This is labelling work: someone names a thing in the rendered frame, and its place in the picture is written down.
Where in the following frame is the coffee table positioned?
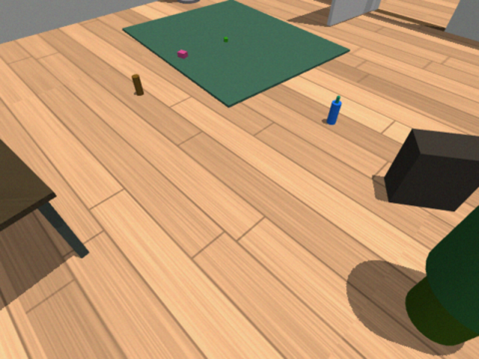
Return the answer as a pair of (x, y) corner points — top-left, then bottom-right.
(0, 139), (90, 258)

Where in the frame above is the potted plant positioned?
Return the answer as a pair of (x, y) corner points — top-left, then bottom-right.
(405, 205), (479, 346)

